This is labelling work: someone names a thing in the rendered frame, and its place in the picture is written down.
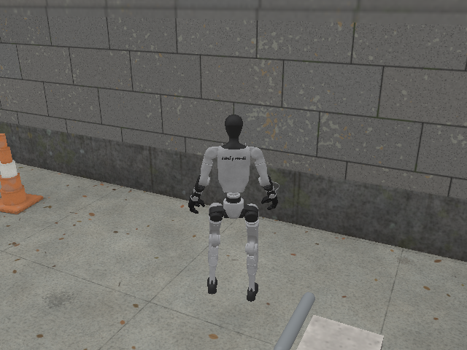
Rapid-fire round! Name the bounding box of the right robot foot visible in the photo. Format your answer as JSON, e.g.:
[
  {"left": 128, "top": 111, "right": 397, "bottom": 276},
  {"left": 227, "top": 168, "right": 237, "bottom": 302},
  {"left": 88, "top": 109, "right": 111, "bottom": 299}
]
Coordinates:
[{"left": 247, "top": 283, "right": 258, "bottom": 302}]

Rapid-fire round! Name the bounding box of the robot left thigh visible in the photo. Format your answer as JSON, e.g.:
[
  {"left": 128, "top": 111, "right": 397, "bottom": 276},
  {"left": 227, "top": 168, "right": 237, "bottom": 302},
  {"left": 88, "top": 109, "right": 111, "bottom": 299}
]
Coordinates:
[{"left": 209, "top": 203, "right": 224, "bottom": 247}]

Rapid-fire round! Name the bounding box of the right robot hand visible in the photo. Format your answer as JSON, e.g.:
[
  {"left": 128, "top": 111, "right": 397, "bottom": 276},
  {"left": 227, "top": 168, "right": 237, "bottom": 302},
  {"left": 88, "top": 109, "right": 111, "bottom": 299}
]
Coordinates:
[{"left": 261, "top": 196, "right": 278, "bottom": 210}]

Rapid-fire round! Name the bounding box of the robot left upper arm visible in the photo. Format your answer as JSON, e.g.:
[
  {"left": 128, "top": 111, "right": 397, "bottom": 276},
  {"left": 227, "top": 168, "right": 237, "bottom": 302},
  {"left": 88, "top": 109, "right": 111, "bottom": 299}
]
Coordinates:
[{"left": 198, "top": 147, "right": 219, "bottom": 186}]

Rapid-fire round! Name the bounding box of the left robot hand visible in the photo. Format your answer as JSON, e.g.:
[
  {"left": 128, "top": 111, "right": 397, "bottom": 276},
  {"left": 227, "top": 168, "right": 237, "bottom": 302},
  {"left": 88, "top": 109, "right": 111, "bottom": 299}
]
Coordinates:
[{"left": 188, "top": 194, "right": 205, "bottom": 214}]

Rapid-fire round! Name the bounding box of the robot right forearm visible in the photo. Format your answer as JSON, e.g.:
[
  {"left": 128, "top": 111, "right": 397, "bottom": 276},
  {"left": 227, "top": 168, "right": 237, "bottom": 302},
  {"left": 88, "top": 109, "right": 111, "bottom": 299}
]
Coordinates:
[{"left": 263, "top": 175, "right": 277, "bottom": 199}]

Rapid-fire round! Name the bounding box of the robot left forearm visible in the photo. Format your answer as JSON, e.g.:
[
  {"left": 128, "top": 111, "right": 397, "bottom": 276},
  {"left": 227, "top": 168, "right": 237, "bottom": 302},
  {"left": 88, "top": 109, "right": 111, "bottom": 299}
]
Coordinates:
[{"left": 190, "top": 175, "right": 205, "bottom": 201}]

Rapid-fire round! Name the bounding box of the robot right upper arm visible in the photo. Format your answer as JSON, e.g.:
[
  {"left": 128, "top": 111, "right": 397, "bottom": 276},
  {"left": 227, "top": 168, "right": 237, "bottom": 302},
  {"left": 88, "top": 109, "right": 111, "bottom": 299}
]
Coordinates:
[{"left": 249, "top": 147, "right": 270, "bottom": 187}]

